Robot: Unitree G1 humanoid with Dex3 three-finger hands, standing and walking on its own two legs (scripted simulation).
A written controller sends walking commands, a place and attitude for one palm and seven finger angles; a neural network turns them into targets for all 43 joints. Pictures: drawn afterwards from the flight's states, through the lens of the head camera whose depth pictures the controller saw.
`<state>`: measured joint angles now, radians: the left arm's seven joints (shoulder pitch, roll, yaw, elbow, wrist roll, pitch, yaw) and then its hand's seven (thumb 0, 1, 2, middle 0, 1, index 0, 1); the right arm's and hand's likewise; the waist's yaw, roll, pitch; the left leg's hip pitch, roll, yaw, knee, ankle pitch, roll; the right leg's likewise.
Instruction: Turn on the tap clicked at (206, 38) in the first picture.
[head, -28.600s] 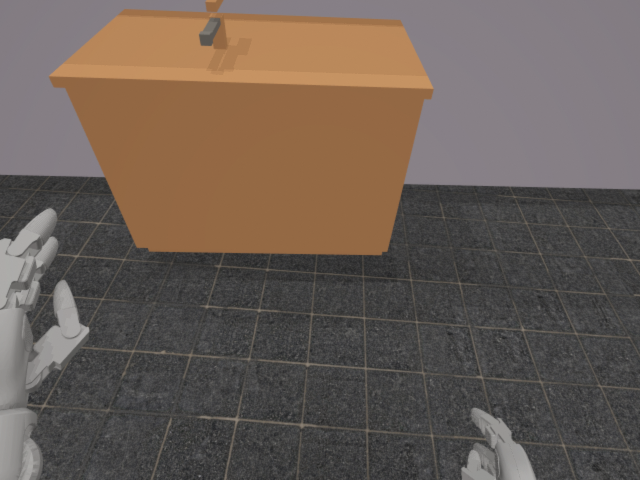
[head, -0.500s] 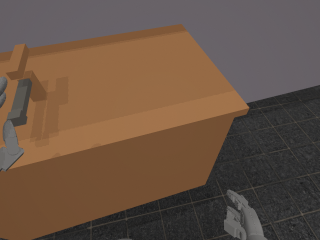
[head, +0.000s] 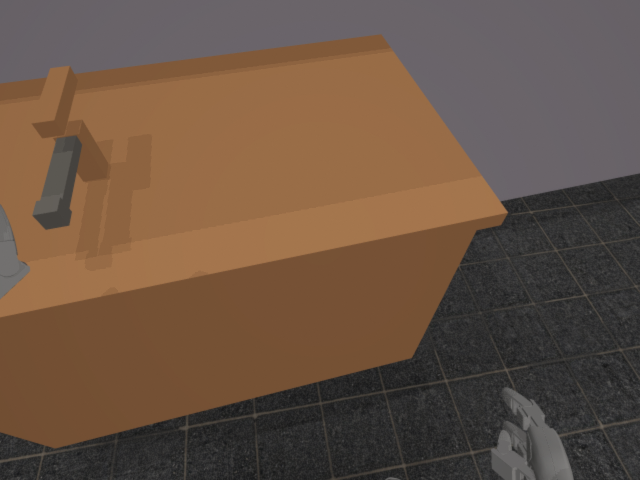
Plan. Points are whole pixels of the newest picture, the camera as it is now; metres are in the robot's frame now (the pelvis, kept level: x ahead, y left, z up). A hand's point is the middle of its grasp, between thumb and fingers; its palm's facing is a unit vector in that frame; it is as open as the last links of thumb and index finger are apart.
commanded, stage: come to a stop and stand still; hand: left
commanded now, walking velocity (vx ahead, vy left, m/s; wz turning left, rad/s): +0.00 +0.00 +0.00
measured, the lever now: (52, 213) +0.38 +0.38 +0.10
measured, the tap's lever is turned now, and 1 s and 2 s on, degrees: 0 0 0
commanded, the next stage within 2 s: look again from close up in 1.18 s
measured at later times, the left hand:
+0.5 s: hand out of the picture +0.20 +0.31 +0.20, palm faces +0.48 -0.82 -0.31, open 7.4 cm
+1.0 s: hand (15, 285) +0.24 +0.30 +0.17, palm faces +0.40 -0.84 -0.38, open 7.4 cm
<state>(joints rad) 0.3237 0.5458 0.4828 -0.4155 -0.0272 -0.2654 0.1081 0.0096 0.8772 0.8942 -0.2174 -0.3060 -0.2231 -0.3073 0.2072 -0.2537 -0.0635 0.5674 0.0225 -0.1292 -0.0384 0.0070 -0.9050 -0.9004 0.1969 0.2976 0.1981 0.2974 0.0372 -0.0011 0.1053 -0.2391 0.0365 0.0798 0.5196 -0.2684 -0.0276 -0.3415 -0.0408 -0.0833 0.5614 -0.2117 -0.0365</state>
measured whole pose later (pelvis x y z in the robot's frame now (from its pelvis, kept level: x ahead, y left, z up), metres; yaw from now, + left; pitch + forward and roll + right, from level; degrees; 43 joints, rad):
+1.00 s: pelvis +0.02 +0.05 +0.01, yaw +0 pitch -1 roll -1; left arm 0.42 0.36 0.36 -0.44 -0.04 -0.21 0.10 0.01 0.89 0.90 -0.21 -0.30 -0.21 -0.31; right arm 0.20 -0.19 0.01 0.56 0.01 -0.12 -0.02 0.01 -0.90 -0.90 0.20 0.30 0.20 0.30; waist 0.03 -0.01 0.06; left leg -0.15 0.01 0.09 0.44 -0.27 0.04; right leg -0.20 -0.01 0.02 0.37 -0.15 0.03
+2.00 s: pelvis +0.01 +0.02 +0.00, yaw +4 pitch -3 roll +1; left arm 0.34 0.32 0.28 -0.33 -0.08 0.05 0.03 0.01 0.89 0.90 -0.20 -0.30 -0.21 -0.30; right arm 0.19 -0.24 0.03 0.63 0.01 -0.14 -0.01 0.01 -0.90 -0.90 0.20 0.30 0.21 0.30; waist 0.03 0.04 0.00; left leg -0.19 0.00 0.03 0.50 -0.27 0.00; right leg -0.26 -0.01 -0.02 0.53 -0.22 -0.01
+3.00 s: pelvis +0.03 +0.02 -0.01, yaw +6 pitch -1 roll +0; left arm 0.44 0.26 0.27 -0.51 -0.19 0.11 0.10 0.01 0.89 0.90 -0.20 -0.30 -0.21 -0.31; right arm 0.19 -0.20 0.05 0.65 0.03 -0.24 -0.08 0.01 -0.90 -0.90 0.20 0.30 0.21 0.30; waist 0.09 0.05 -0.05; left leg -0.26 -0.01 -0.02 0.62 -0.35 0.00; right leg -0.30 -0.02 -0.07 0.61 -0.30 -0.01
